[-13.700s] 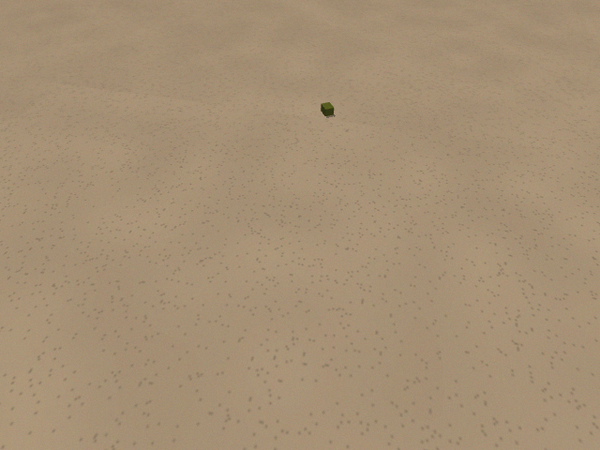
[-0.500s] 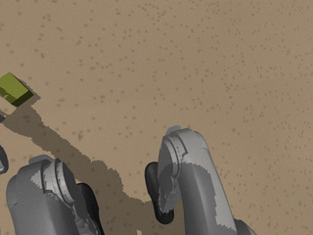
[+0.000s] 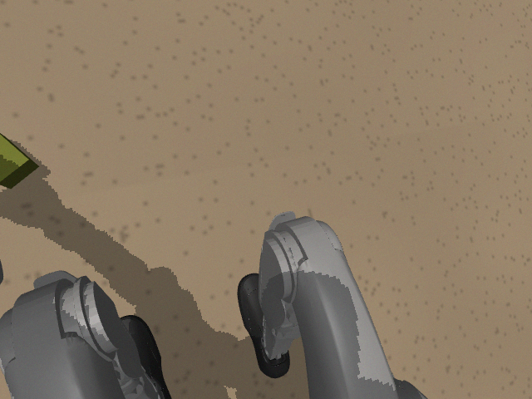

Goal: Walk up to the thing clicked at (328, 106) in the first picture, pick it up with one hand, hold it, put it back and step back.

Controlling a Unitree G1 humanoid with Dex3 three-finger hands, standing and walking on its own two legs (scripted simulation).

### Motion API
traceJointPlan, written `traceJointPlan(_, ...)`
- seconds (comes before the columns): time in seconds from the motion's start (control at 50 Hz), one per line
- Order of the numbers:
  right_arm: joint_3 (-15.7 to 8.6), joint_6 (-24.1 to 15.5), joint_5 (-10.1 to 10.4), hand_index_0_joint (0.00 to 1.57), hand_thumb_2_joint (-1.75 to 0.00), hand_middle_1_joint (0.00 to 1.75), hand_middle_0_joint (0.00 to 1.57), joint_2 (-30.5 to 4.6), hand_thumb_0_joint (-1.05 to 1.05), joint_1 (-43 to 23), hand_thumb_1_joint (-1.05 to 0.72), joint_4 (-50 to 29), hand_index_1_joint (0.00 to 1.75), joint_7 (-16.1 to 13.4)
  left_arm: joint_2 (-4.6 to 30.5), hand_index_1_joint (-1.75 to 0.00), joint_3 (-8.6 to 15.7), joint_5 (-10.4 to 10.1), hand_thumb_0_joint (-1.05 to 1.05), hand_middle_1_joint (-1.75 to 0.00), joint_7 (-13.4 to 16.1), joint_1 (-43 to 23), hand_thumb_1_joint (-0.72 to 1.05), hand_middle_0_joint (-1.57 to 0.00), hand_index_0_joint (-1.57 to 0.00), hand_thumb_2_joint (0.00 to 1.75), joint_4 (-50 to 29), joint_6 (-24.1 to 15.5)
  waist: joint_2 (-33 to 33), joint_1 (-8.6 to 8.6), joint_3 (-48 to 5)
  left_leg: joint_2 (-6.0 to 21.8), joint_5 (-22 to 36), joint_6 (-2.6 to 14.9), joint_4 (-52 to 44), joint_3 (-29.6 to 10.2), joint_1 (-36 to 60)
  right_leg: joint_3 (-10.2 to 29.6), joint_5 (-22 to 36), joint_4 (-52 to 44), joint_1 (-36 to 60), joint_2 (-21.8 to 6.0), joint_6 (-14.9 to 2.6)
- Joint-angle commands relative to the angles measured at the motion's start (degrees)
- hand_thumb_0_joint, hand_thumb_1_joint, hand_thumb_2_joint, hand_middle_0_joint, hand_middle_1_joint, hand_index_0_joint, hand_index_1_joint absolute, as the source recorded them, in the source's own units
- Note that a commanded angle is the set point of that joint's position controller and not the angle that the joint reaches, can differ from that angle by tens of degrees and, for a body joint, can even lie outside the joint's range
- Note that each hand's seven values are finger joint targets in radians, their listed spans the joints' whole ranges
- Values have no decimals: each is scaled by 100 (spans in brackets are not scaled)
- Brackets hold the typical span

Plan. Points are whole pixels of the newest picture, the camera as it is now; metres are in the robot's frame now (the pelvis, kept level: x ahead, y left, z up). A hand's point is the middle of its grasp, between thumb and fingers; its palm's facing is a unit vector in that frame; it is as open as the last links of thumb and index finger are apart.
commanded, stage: rise first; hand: left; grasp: from above
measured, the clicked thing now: (2, 159) +0.50 +0.32 -0.29
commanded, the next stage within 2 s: none
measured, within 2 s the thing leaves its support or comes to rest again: neither
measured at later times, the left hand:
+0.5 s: hand out of the picture +0.46 +0.35 -0.18, palm faces -0.31 -0.31 -0.90, open 13.8 cm
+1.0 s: hand out of the picture +0.46 +0.35 -0.18, palm faces -0.30 -0.30 -0.91, open 13.7 cm
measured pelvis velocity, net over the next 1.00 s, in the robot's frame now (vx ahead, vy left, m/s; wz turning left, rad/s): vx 0.00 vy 0.00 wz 0.01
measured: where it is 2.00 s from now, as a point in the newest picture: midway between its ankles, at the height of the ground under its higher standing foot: (211, 364)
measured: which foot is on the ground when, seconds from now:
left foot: down 0.00-1.00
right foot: down 0.00-1.00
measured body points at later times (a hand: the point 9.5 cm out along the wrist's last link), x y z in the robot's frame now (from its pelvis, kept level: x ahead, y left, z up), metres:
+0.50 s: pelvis +0.00 +0.00 +0.00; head +0.26 +0.08 +0.36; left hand +0.47 +0.36 -0.13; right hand +0.03 -0.26 -0.09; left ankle +0.07 +0.12 -0.28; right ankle +0.10 -0.11 -0.28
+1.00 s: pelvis +0.00 +0.00 +0.00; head +0.26 +0.08 +0.36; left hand +0.48 +0.36 -0.12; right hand +0.03 -0.25 -0.08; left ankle +0.07 +0.12 -0.28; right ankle +0.10 -0.11 -0.28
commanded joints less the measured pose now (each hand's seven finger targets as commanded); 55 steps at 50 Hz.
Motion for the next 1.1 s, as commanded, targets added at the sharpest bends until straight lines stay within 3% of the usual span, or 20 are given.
traceJointPlan(0.0, -409, -21, 72, 20, -91, 30, 20, -1588, 0, 1378, -92, 102, 30, -32, 1443, -106, -73, 36, 0, -108, 175, -1453, -53, -10, -12, 94, -792, 73, 2179, -17, -4130, -207, 1372, -133, -1348, 250, 2976, -218, 1441, -1261, 2109, 403, -63)
traceJointPlan(0.08, -431, -56, 70, 20, -91, 30, 20, -1587, 0, 1469, -92, 115, 30, -25, 1358, -105, -85, 26, 0, -106, 112, -1481, -52, -11, -12, 95, -770, 63, 2177, -95, -3943, -228, 1236, -130, -1410, 236, 2835, -205, 1314, -1293, 2071, 389, -66)
traceJointPlan(0.1, -398, -83, 66, 20, -91, 30, 20, -1538, 0, 1353, -92, 33, 30, -18, 1271, -106, -212, -27, 0, -107, 76, -1658, -53, -11, -12, 94, -1013, 26, 2167, -67, -3932, -232, 1277, -118, -1380, 256, 2797, -192, 1361, -1296, 2041, 391, -59)
traceJointPlan(0.14, -404, -95, 71, 20, -91, 30, 20, -1584, 0, 1445, -92, 115, 30, -29, 1504, -106, -57, 14, 0, -107, 89, -1565, -53, -11, -12, 95, -970, 40, 2137, -76, -3924, -237, 1238, -109, -1371, 286, 2811, -173, 1308, -1327, 2110, 386, -49)
traceJointPlan(0.16, -366, -104, 56, 20, -91, 30, 20, -1509, 0, 1343, -92, -1, 30, -24, 1364, -107, -186, -2, 0, -108, 94, -1670, -52, -10, -12, 94, -1089, 0, 2124, -36, -4112, -225, 1357, -109, -1307, 331, 2800, -143, 1456, -1345, 2293, 421, -37)
traceJointPlan(0.18, -397, -104, 52, 20, -91, 30, 20, -1580, 0, 1508, -92, 178, 30, -36, 1381, -106, -90, 34, 0, -106, 111, -1511, -54, -11, -12, 95, -787, 36, 2000, -120, -4043, -228, 1383, -104, -1277, 304, 2866, -179, 1487, -1326, 2241, 398, -28)
traceJointPlan(0.32, -400, -192, 42, 20, -91, 30, 20, -1577, 0, 1355, -92, 98, 30, -19, 1291, -107, -210, -11, 0, -108, 90, -1530, -52, -11, -12, 94, -813, 16, 2108, -55, -3987, -235, 1248, -130, -1367, 287, 2820, -186, 1325, -1330, 2122, 415, -61)
traceJointPlan(0.36, -419, -188, 54, 20, -91, 30, 20, -1568, 0, 1420, -92, 138, 30, -32, 1463, -106, -98, 35, 0, -108, 116, -1550, -52, -10, -12, 94, -1016, 26, 2273, 36, -4152, -227, 1306, -161, -1398, 278, 3066, -198, 1340, -1313, 2138, 398, -79)
traceJointPlan(0.42, -401, -179, 54, 20, -91, 30, 20, -1551, 0, 1424, -92, 105, 30, -8, 1338, -106, -175, 109, 0, -108, 122, -1592, -53, -11, -12, 95, -1053, 50, 2284, -36, -4156, -233, 1455, -153, -1391, 301, 3053, -190, 1509, -1282, 2222, 404, -76)
traceJointPlan(0.48, -420, -183, 77, 20, -91, 30, 20, -1568, 0, 1341, -92, 42, 30, -9, 1367, -105, -99, 4, 0, -107, 163, -1535, -52, -12, -13, 94, -1000, 71, 2118, 31, -4190, -229, 1414, -127, -1346, 315, 2900, -172, 1500, -1327, 2215, 412, -51)
traceJointPlan(0.6, -435, -236, 50, 20, -91, 30, 20, -1537, 0, 1342, -92, 126, 30, -24, 1268, -106, -258, 14, 0, -108, 71, -1503, -51, -11, -13, 93, -820, 56, 2015, -22, -3913, -254, 1138, -108, -1354, 317, 2738, -143, 1203, -1374, 2102, 409, -52)
traceJointPlan(0.62, -435, -238, 55, 20, -91, 30, 20, -1600, 0, 1413, -92, 167, 30, -30, 1377, -106, -137, 47, 0, -107, 115, -1544, -52, -11, -12, 94, -777, 59, 2053, -49, -3949, -242, 1143, -136, -1399, 263, 2842, -193, 1189, -1331, 2037, 396, -64)
traceJointPlan(0.72, -425, -251, 31, 20, -91, 30, 20, -1579, 0, 1409, -92, 202, 30, -23, 1232, -105, -172, 65, 0, -107, 155, -1713, -51, -12, -14, 93, -778, 14, 2217, -167, -3856, -241, 1116, -165, -1416, 214, 3003, -228, 1180, -1289, 1823, 369, -78)
traceJointPlan(0.76, -414, -257, 26, 20, -91, 30, 20, -1546, 0, 1365, -92, 147, 30, -13, 1198, -106, -278, 62, 0, -107, 125, -1711, -52, -12, -13, 94, -920, -29, 2240, -113, -3942, -250, 1236, -155, -1373, 279, 2983, -192, 1287, -1304, 1969, 393, -73)
traceJointPlan(0.8, -412, -247, 21, 20, -91, 30, 20, -1578, 0, 1448, -92, 169, 30, -15, 1434, -105, -151, 98, 0, -107, 160, -1752, -51, -12, -13, 93, -1126, -8, 2320, -45, -4156, -241, 1497, -159, -1325, 312, 3175, -169, 1519, -1293, 2139, 375, -61)
traceJointPlan(0.86, -482, -214, 68, 20, -91, 30, 20, -1567, 0, 1382, -92, 95, 30, 12, 1259, -103, -155, 95, 0, -104, 191, -1643, -50, -14, -15, 93, -1283, 17, 2637, 74, -4405, -231, 1588, -234, -1470, 261, 3419, -208, 1562, -1180, 1993, 354, -114)
traceJointPlan(0.9, -499, -188, 85, 20, -91, 30, 20, -1545, 0, 1346, -92, 82, 30, 27, 1028, -104, -243, 63, 0, -105, 163, -1434, -51, -13, -14, 93, -1062, 67, 2547, 58, -4279, -235, 1510, -240, -1533, 218, 3348, -236, 1487, -1152, 1869, 363, -131)
traceJointPlan(1.04, -431, -152, 63, 20, -91, 30, 20, -1528, 0, 1391, -92, 29, 30, 5, 1161, -105, -300, 20, 0, -107, 21, -1499, -51, -12, -13, 93, -916, 49, 1973, -22, -4014, -280, 1439, -100, -1352, 356, 2712, -104, 1476, -1346, 2205, 396, -36)
traceJointPlan(1.06, -451, -150, 41, 20, -91, 30, 20, -1596, 0, 1523, -92, 167, 30, -6, 1242, -104, -145, 53, 0, -105, 34, -1277, -50, -13, -14, 94, -473, 76, 1721, -103, -3817, -287, 1292, -78, -1332, 337, 2614, -120, 1347, -1373, 2170, 381, -17)
traceJointPlan(1.08, -441, -159, 35, 20, -91, 30, 20, -1610, 0, 1558, -92, 149, 30, -11, 1404, -104, -84, 68, 0, -106, 23, -1427, -49, -13, -14, 92, -736, 42, 1831, -80, -3856, -285, 1328, -82, -1337, 344, 2666, -106, 1358, -1373, 2219, 365, -16)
